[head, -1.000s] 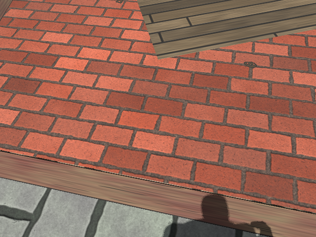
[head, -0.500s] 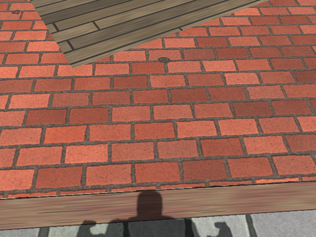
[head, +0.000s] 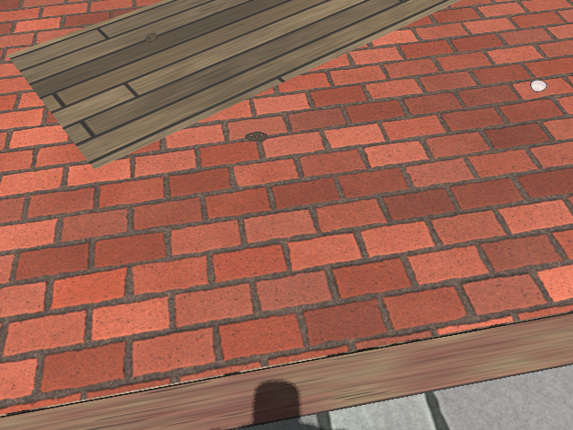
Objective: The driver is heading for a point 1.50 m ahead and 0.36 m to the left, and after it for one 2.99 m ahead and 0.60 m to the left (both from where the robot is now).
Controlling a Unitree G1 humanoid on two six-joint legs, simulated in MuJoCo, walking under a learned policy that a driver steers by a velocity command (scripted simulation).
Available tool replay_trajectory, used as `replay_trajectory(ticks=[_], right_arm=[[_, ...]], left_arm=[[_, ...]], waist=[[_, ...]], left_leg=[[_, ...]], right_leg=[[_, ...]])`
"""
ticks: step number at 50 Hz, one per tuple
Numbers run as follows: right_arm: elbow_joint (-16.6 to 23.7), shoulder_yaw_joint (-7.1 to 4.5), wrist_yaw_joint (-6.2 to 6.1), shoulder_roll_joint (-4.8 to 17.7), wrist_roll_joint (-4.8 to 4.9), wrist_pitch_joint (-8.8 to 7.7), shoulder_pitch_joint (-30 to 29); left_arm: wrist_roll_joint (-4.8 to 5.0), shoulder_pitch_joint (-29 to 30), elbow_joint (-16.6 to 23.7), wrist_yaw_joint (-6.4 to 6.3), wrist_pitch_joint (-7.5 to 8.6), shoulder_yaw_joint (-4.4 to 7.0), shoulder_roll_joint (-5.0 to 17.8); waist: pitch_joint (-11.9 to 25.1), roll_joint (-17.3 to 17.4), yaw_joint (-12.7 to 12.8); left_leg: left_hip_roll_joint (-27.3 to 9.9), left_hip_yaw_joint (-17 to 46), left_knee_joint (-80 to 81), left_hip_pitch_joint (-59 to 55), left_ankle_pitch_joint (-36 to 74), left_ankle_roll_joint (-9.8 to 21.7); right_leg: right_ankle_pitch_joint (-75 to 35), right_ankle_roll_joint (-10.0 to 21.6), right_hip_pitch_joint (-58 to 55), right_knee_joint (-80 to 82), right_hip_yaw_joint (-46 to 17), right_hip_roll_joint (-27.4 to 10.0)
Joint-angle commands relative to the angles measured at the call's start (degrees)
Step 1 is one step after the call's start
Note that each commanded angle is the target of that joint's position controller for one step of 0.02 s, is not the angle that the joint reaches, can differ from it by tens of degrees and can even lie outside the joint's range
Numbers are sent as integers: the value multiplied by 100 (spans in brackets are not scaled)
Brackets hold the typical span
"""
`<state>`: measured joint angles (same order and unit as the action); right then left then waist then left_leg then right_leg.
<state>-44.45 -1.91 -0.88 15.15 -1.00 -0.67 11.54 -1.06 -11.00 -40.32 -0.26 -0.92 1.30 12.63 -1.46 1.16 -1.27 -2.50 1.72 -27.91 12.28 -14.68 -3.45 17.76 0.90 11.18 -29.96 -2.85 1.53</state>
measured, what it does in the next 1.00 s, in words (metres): walks ahead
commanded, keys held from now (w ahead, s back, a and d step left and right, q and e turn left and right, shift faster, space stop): no key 0.30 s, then w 0.70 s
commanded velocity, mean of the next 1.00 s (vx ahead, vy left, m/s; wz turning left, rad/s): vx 0.24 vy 0.00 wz -0.01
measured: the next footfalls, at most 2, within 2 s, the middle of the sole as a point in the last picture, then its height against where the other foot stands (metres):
right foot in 1.04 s outside the picture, level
left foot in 1.56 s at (232, 345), level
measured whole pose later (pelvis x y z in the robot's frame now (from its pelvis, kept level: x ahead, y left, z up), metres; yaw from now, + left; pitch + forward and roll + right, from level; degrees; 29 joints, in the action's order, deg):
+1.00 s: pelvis +0.24 +0.03 -0.01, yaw +1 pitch +2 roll +0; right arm -56.7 -1.4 -0.8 14.4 0.5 -3.6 27.5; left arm 1.4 2.3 -39.0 3.0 5.0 1.4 13.3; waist -2.7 -1.3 -5.7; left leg 1.1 -0.8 -9.7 -11.6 -23.0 1.8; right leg 0.3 3.4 32.3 -29.2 2.5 -0.4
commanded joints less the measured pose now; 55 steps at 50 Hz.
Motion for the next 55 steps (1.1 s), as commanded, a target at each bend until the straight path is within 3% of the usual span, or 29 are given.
replay_trajectory(ticks=[1, 15, 17, 18, 20, 21, 23, 25, 26, 27, 28, 29, 30, 31, 33, 34, 35, 38, 41, 44, 46, 48, 49, 50, 51, 52, 53, 54, 55], right_arm=[[240, -151, -48, 576, 17, -69, -91], [-434, -169, -153, 675, 67, -28, 94], [-558, -158, -169, 600, 96, -5, 172], [-540, -158, -170, 580, 128, -19, 82], [-324, -134, -135, 508, 194, -150, -303], [-239, -138, -94, 516, 249, -251, -433], [-223, -153, 33, 551, 325, -431, -386], [-469, -158, 147, 520, 319, -550, 93], [-782, -201, 171, 524, 270, -566, 679], [-1031, -269, 177, 639, 203, -550, 1217], [-1108, -377, 142, 1089, 183, -554, 1870], [-1095, -428, 224, 1481, 134, -603, 2067], [-936, -300, 225, 1091, 131, -650, 1508], [-810, -231, 202, 820, 151, -660, 1154], [-721, -165, 200, 707, 135, -621, 890], [-746, -102, 202, 544, 107, -583, 970], [-789, -83, 197, 518, 96, -560, 1108], [-863, -88, 126, 674, 99, -486, 1328], [-868, -75, 33, 767, 97, -432, 1362], [-974, -85, -1, 833, 142, -417, 1631], [-1024, -109, -7, 852, 180, -391, 1679], [-1007, -157, -19, 934, 183, -357, 1576], [-982, -192, -28, 1018, 163, -333, 1512], [-957, -224, -34, 1089, 135, -286, 1446], [-910, -209, -38, 1054, 101, -229, 1343], [-772, -131, -44, 894, 23, -228, 1346], [-732, 128, 61, -62, 41, -339, 2270], [-799, -5, 116, 553, 215, -509, 1812], [-494, -125, 140, 916, 395, -608, 1113]], left_arm=[[7, 62, 314, -36, 104, 186, 762], [49, -101, -124, -37, 133, 183, 681], [88, -258, -256, -71, 96, 224, 773], [122, -357, -286, -84, 70, 285, 954], [164, -630, -342, -100, 96, 362, 1237], [178, -702, -377, -117, 156, 371, 1262], [203, -626, -378, -125, 270, 355, 1156], [295, -180, -266, -108, 268, 351, 1149], [302, 9, -222, -97, 244, 340, 1118], [238, 80, -181, -91, 257, 281, 899], [146, 207, -21, -79, 302, 145, 465], [254, 206, 203, -124, 403, 213, 632], [359, -12, 93, -110, 483, 289, 928], [389, -115, -14, -53, 546, 300, 964], [268, 12, -82, -5, 607, 339, 951], [225, 72, -90, 42, 602, 345, 899], [207, 86, -94, 89, 590, 326, 785], [189, 481, 65, 136, 538, 262, 567], [218, 1160, 307, 175, 571, 167, 405], [255, 1645, 467, 249, 614, 138, 426], [273, 1837, 563, 306, 653, 138, 486], [262, 1758, 584, 347, 689, 185, 644], [249, 1515, 528, 337, 686, 240, 776], [246, 983, 389, 304, 669, 329, 955], [258, 16, 92, 248, 640, 451, 1169], [186, -1075, -166, 167, 595, 535, 1458], [131, -1445, -345, 202, 598, 602, 1832], [165, -1352, -387, 189, 588, 451, 1208], [182, -759, -339, 162, 596, 381, 1055]], waist=[[72, -488, 53], [180, -189, 58], [216, -368, 105], [16, -587, 202], [-553, -1135, 401], [-767, -1258, 419], [-781, -1244, 317], [-481, -920, -30], [-214, -775, -305], [-8, -467, -487], [210, 851, -684], [172, 1708, -635], [-234, 904, -357], [-498, 643, -217], [-522, 410, -134], [-417, 456, -136], [-316, 534, -145], [-296, 347, -209], [-485, 345, -347], [-675, 355, -443], [-741, 370, -376], [-553, 415, -152], [-281, 517, 32], [142, 632, 336], [742, 588, 829], [1550, 203, 1199], [2556, -1484, 630], [2341, -1137, 889], [1149, -978, 749]], left_leg=[[-65, 27, 191, -96, 707, 17], [-110, 32, 234, -291, 1037, -33], [156, -288, -49, -138, -72, 2], [315, -488, -433, 265, -703, 50], [300, -447, -1214, 1214, -1150, 240], [128, -211, -1545, 1515, -1265, 396], [-119, 1, -1579, 1890, -1623, 690], [-16, -250, -415, 713, -781, 849], [250, -494, 108, -465, 150, 780], [214, -255, 159, -1341, 323, 711], [-972, 1604, 1077, -2035, -659, 1096], [-1969, 3816, 1855, -2189, -1377, 1867], [-2017, 3658, 1887, -1908, -1796, 1935], [-1735, 2990, 1876, -1779, -1717, 1727], [-1356, 2021, 1954, -1735, -533, 1405], [-1140, 1548, 1955, -1672, 203, 1280], [-1024, 1235, 1927, -1677, 944, 1261], [-889, 680, 1961, -1582, 2224, 1336], [-705, 299, 2172, -1137, 2192, 1261], [-848, 246, 2278, -1166, 2060, 1317], [-1033, 237, 2152, -1495, 2324, 1325], [-1175, 190, 1763, -1880, 3354, 1245], [-1200, 165, 1385, -2044, 4359, 1190], [-1158, 103, 711, -2125, 5406, 1133], [-934, -68, -412, -1798, 5811, 989], [-722, -79, -2049, -386, 4256, 868], [516, 32, -4283, 1858, -716, 514], [480, 752, -5012, 2494, -1708, 604], [156, 589, -5083, 2926, -1293, 679]], right_leg=[[-924, 231, 199, 811, -697, -602], [-1527, 214, 11, 701, -447, -402], [106, 336, 2, 904, -516, -364], [1415, 521, 81, 1156, -837, -527], [2940, 1050, 228, 1872, -2093, -1326], [2916, 1245, 284, 2075, -2545, -1630], [2232, 1335, -113, 2044, -2620, -1849], [1344, 1033, 198, 1764, -1800, -1472], [926, 837, 694, 1405, -1284, -1127], [485, 611, 1196, 678, -795, -760], [493, 140, 2038, -1266, 73, -63], [1560, 13, 3006, -2628, -25, 324], [1339, 110, 3408, -3347, -439, -108], [688, 219, 3587, -3479, -422, -352], [-198, 255, 3605, -3195, -215, -669], [-490, 225, 3381, -3043, -104, -739], [-699, 163, 3283, -2950, 39, -721], [-1127, -68, 3303, -2328, 293, -682], [-1852, -159, 2833, -1067, 487, -533], [-2196, -95, 2545, -349, 566, -384], [-2122, 54, 2558, -70, 481, -360], [-1837, 259, 2302, 92, 479, -260], [-1636, 367, 1910, 59, 553, -119], [-1448, 511, 1226, 15, 670, 60], [-1623, 699, -53, 154, 748, 147], [-1512, 1035, -2060, -159, -275, -764], [28, 2079, -4038, 397, -3308, -2307], [753, 1979, -3663, 1277, -4137, -2301], [601, 1682, -2690, 1487, -3199, -2113]])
